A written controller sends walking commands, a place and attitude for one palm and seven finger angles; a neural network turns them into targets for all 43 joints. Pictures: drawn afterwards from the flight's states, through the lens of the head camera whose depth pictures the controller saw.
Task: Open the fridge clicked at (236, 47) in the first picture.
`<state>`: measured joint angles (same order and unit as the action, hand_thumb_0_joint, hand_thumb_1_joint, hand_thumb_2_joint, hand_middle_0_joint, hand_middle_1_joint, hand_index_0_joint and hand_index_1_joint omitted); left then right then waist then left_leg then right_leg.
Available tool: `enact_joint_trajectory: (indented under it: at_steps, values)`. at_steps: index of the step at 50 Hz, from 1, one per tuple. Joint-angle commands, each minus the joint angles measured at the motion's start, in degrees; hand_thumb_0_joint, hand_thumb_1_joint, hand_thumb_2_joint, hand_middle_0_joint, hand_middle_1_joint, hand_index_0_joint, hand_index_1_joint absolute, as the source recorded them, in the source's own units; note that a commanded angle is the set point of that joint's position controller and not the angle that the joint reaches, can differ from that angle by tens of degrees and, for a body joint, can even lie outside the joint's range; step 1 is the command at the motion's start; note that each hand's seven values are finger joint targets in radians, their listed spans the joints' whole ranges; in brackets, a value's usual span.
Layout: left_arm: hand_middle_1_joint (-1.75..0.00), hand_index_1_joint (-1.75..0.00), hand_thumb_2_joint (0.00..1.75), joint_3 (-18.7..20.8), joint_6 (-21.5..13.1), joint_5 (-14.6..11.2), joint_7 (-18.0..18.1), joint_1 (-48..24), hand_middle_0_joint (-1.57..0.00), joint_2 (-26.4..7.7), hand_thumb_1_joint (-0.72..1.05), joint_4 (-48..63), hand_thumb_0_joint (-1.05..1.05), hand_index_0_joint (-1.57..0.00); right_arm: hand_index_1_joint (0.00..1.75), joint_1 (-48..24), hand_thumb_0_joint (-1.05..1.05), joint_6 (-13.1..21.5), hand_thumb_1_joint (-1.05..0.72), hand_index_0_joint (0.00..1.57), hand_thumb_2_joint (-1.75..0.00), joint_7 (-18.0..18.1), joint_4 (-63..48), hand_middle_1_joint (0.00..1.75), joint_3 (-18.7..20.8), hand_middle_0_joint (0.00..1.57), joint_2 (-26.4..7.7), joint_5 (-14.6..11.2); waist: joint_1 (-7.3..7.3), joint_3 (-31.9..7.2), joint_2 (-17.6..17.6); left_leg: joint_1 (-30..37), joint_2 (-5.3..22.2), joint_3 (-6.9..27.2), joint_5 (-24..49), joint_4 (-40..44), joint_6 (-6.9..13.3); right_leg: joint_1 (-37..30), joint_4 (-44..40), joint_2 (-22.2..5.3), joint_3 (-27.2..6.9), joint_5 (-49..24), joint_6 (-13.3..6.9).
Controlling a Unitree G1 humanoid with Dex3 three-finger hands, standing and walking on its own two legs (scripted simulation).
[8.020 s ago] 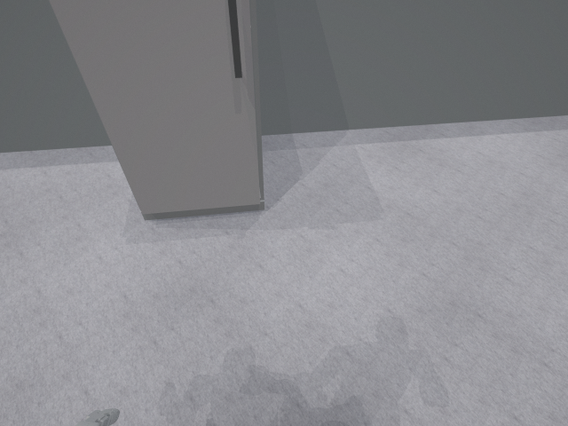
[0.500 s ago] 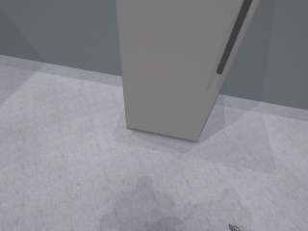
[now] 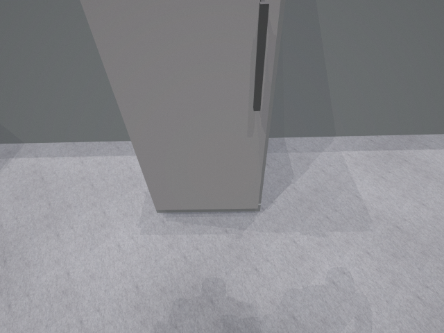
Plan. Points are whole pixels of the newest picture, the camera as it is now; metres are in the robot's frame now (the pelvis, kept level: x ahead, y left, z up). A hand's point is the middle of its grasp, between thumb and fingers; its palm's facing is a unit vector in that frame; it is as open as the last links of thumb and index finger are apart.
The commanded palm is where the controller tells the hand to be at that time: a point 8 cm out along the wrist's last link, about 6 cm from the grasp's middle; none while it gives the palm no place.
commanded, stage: take the last steps up to it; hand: right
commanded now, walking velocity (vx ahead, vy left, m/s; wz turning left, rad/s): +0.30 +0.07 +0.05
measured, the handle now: (259, 60) +0.81 -0.11 +0.12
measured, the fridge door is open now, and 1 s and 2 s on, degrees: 0 0 0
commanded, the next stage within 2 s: come to a stop and stand still in 0.78 s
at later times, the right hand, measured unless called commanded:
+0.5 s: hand (279, 277) +0.29 -0.12 -0.17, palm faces -0.03 +0.98 -0.20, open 7.4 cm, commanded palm none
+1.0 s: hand (274, 287) +0.27 -0.11 -0.18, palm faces +0.10 +0.99 -0.14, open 7.3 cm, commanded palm none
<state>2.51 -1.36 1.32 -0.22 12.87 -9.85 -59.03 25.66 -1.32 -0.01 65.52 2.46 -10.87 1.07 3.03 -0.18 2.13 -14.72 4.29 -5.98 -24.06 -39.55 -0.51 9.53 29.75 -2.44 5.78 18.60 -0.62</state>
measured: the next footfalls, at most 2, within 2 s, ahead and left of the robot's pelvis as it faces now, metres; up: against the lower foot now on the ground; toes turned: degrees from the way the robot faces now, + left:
left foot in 0.44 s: +0.28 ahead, +0.15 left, +0.00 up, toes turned +9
right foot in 0.88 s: +0.38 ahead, -0.05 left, +0.00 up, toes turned -8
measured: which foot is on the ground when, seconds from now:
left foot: up 0.00-0.42, down 0.44-0.90, up 0.92-1.00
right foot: down 0.00-0.44, up 0.46-0.86, down 0.88-1.00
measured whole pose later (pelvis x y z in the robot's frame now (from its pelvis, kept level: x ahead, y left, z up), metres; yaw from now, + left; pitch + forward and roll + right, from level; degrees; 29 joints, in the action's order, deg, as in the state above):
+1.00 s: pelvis +0.31 +0.05 +0.00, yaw +0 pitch -2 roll +0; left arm 1.5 -2.9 0.6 1.7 8.6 -7.5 -59.2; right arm 19.0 0.2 1.1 65.9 1.4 -8.2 0.4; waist 2.3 3.0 1.7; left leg -14.8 2.4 -5.5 -29.1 -46.5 -0.6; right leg 14.0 30.4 -2.4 8.5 14.2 -2.2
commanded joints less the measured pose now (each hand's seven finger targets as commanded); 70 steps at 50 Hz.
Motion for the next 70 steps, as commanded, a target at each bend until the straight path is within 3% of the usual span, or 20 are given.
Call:
enact_joint_trajectory:
  at_steps: [1,5,16,18,20,21,22,23,26,29,38,42,43,45,47,50,58,60,62,70]
  values:
    - [-0.30,-0.30,0.90,1.2,-0.6,0.2,1.8,9.7,-0.20,-8.8,0.90,-0.9,0.00,-0.20,0.30,-11.5,0.00,2.1,-0.90,0.20,-0.90,-0.9,-7.5,0.30,1.0,0.20,-3.5,0.7,-6.16,14.4,-12.1,-25.0,2.7,4.1,1.9,-21.1,0.2,-1.2,-24.8,-18.5,-21.9,15.6,-7.6]
    - [-0.30,-0.30,0.90,0.4,-2.4,-0.4,2.2,9.9,-0.20,-5.9,0.90,-1.1,0.00,-0.20,0.30,-7.0,0.00,1.8,-0.90,0.20,-0.90,-1.4,-4.9,0.30,1.0,0.20,-1.8,0.6,-3.52,9.7,-9.2,-22.3,2.2,3.4,11.2,-22.9,-1.3,-4.3,-22.3,-13.0,-9.9,-7.4,-5.9]
    - [-0.30,-0.30,0.90,1.2,-2.7,0.6,2.6,15.5,-0.20,-6.3,0.90,-4.9,0.00,-0.20,0.30,-21.8,0.00,2.2,-0.90,0.20,-0.90,-1.9,-10.6,0.30,1.0,0.20,-0.8,-0.3,-5.55,11.1,-10.2,-18.6,1.6,0.5,12.0,-1.9,0.9,-8.0,-16.8,-15.3,-5.4,-27.2,-7.4]
    - [-0.30,-0.30,0.90,1.5,-2.4,0.5,2.5,14.7,-0.20,-7.2,0.90,-5.2,0.00,-0.20,0.30,-18.9,0.00,2.7,-0.90,0.20,-0.90,-1.7,-9.9,0.30,1.3,0.20,-1.5,-0.2,-3.90,9.1,-10.5,-10.5,-1.1,-1.6,10.5,1.8,2.4,-7.0,-12.2,-14.9,-4.1,-35.1,-6.9]
    - [-0.30,-0.30,0.90,1.5,-2.2,0.1,2.2,13.3,-0.20,-7.5,0.90,-5.2,0.00,-0.20,0.30,-4.8,0.00,3.8,-0.90,0.20,-0.90,-1.3,-5.7,0.30,2.3,0.20,-4.3,0.2,2.72,1.7,-5.4,8.8,-3.6,-2.7,14.6,8.7,3.5,-2.5,4.4,-11.1,-0.8,-38.5,-3.9]
    - [-0.30,-0.30,0.90,1.4,-2.4,-0.6,1.4,14.6,-0.20,-5.5,0.90,-4.9,0.00,-0.20,0.30,3.8,0.00,4.8,-0.90,0.20,-0.90,-0.6,-3.1,0.30,3.5,0.20,-9.2,0.7,5.92,-5.8,2.6,22.9,5.1,7.3,14.1,11.2,6.4,7.7,20.7,-6.7,1.7,-25.5,-1.9]
    - [-0.30,-0.30,0.90,0.6,-2.5,-1.3,1.4,16.5,-0.20,-1.5,0.90,-3.0,0.00,-0.20,0.30,8.2,0.00,4.9,-0.90,0.20,-0.90,0.0,-2.2,0.30,4.6,0.20,-15.0,0.2,4.97,-12.0,14.7,30.5,20.8,32.3,20.8,18.1,12.6,20.4,40.4,2.1,0.6,14.1,0.0]
    - [-0.30,-0.30,0.90,0.9,-1.9,-1.6,1.4,13.3,-0.20,-2.8,0.90,-1.9,0.00,-0.20,0.30,4.5,0.00,4.5,-0.90,0.20,-0.90,0.2,-3.3,0.30,4.6,0.20,-15.5,-0.7,4.57,-10.6,9.9,22.9,22.4,34.9,7.5,24.1,15.0,21.8,48.3,-0.1,-6.2,14.7,-1.6]
    - [-0.30,-0.30,0.90,1.2,-0.7,0.0,0.6,8.2,-0.20,-2.1,0.90,-1.1,0.00,-0.20,0.30,-11.1,0.00,4.4,-0.90,0.20,-0.90,1.0,-7.8,0.30,2.0,0.20,-6.6,-0.3,-1.52,3.6,1.5,0.1,15.9,20.9,-2.2,28.7,10.8,22.0,46.5,-5.8,-6.7,1.7,-1.1]
    - [-0.30,-0.30,0.90,0.9,0.8,0.4,0.4,13.0,-0.20,-0.1,0.90,-2.5,0.00,-0.20,0.30,-13.2,0.00,5.1,-0.90,0.20,-0.90,1.2,-7.7,0.30,1.1,0.20,-4.3,0.2,-5.53,2.9,2.3,-5.7,11.9,10.4,6.9,29.5,9.2,16.3,37.0,-5.8,-4.6,-0.1,0.6]
    - [-0.30,-0.30,0.90,0.3,-0.5,0.1,-0.5,0.7,-0.20,-0.6,0.90,2.5,0.00,-0.20,0.30,-7.1,0.00,5.5,-0.90,0.20,-0.90,0.7,-4.9,0.30,1.3,0.20,-5.7,0.2,-2.23,4.1,3.0,3.1,11.8,8.9,16.7,27.0,10.6,14.6,11.0,-3.8,-0.8,-2.1,1.7]
    - [-0.30,-0.30,0.90,0.0,-1.5,0.0,-0.1,2.8,-0.20,-1.6,0.90,0.7,0.00,-0.20,0.30,-6.2,0.00,4.9,-0.90,0.20,-0.90,0.8,-3.6,0.30,1.0,0.20,-5.2,-0.3,-3.89,3.0,1.0,2.1,8.6,5.6,20.5,19.3,7.3,2.2,-1.4,-1.7,1.4,-8.1,1.4]
    - [-0.30,-0.30,0.90,0.3,-2.0,0.1,0.3,6.0,-0.20,-4.0,0.90,-0.4,0.00,-0.20,0.30,-5.6,0.00,4.7,-0.90,0.20,-0.90,0.7,-3.6,0.30,0.7,0.20,-3.7,-0.4,-5.13,1.0,-4.0,-1.9,5.8,3.5,20.1,11.8,5.3,-5.9,-4.6,-4.2,-2.4,-13.3,0.1]
    - [-0.30,-0.30,0.90,1.2,-1.7,0.3,1.2,11.8,-0.20,-9.8,0.90,-2.1,0.00,-0.20,0.30,-5.4,0.00,4.4,-0.90,0.20,-0.90,0.8,-5.1,0.30,-0.5,0.20,-0.3,-0.5,-6.61,-2.1,-19.9,-12.8,-2.7,-2.5,-8.9,-10.0,0.2,-13.5,-11.8,-21.6,-21.1,-31.3,-9.8]
    - [-0.30,-0.30,0.90,-0.3,-1.0,0.0,2.5,5.0,-0.20,-7.1,0.90,-1.2,0.00,-0.20,0.30,-7.4,0.00,3.1,-0.90,0.20,-0.90,1.7,-4.2,0.30,-0.5,0.20,-0.5,-0.5,-4.04,2.0,-12.5,-9.6,1.0,4.5,-9.5,-13.1,-0.4,-3.5,-11.4,-20.6,-17.3,-43.2,-10.9]
    - [-0.30,-0.30,0.90,-0.3,-0.8,-0.4,3.0,-1.0,-0.20,-5.8,0.90,-0.3,0.00,-0.20,0.30,-4.1,0.00,1.9,-0.90,0.20,-0.90,1.9,-2.2,0.30,-0.8,0.20,0.4,-0.6,-2.10,0.4,-7.6,-3.6,1.6,3.9,-1.4,-2.7,-1.6,-3.2,-9.6,-15.6,-8.6,-49.9,-8.4]
    - [-0.30,-0.30,0.90,2.6,2.0,-0.4,2.5,-4.8,-0.20,-8.2,0.90,2.0,0.00,-0.20,0.30,-2.4,0.00,0.1,-0.90,0.20,-0.90,2.0,-5.2,0.30,0.8,0.20,-2.3,0.4,-0.92,-0.3,-10.1,1.1,0.3,2.0,12.2,5.3,-0.8,2.7,-4.3,-12.9,-5.8,-31.9,-5.7]
    - [-0.30,-0.30,0.90,2.3,2.4,-0.8,1.9,-4.1,-0.20,-5.2,0.90,2.6,0.00,-0.20,0.30,-3.8,0.00,0.9,-0.90,0.20,-0.90,2.2,-6.4,0.30,1.2,0.20,-5.8,0.9,-1.52,-0.1,0.2,2.7,6.4,10.5,29.1,13.0,1.8,6.9,3.3,-4.9,-1.8,-14.6,-0.8]
    - [-0.30,-0.30,0.90,1.8,3.8,-0.9,1.4,-3.7,-0.20,-2.1,0.90,3.3,0.00,-0.20,0.30,-6.2,0.00,1.5,-0.90,0.20,-0.90,2.0,-7.6,0.30,1.7,0.20,-9.9,0.6,-1.04,0.1,11.4,-1.9,17.2,21.0,32.0,22.1,10.1,8.5,15.4,1.3,-1.5,11.8,1.7]
    - [-0.30,-0.30,0.90,1.2,3.4,-0.7,1.0,-2.9,-0.20,-3.9,0.90,3.2,0.00,-0.20,0.30,-9.0,0.00,1.6,-0.90,0.20,-0.90,2.7,-8.9,0.30,2.5,0.20,-9.9,0.9,0.26,-1.8,7.0,8.4,15.4,15.8,38.4,18.7,11.7,13.8,19.8,0.9,-5.4,10.7,2.9]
